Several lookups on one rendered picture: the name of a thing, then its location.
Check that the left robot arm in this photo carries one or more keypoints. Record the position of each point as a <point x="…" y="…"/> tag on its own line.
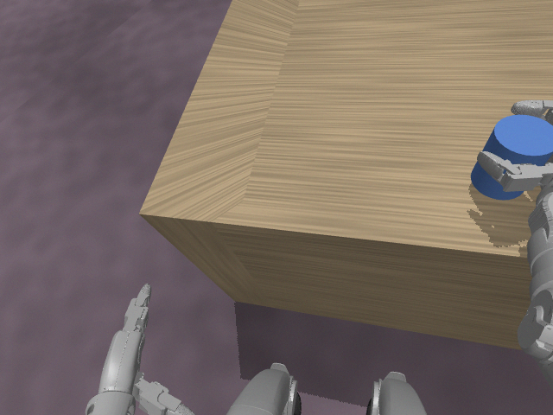
<point x="111" y="403"/>

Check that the right robot arm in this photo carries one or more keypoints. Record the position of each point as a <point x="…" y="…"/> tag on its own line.
<point x="535" y="332"/>

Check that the can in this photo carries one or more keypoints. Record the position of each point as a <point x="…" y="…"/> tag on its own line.
<point x="520" y="139"/>

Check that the left robot hand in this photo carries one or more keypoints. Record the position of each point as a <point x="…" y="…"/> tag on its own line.
<point x="122" y="363"/>

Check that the right robot hand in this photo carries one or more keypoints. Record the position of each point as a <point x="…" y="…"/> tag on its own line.
<point x="523" y="176"/>

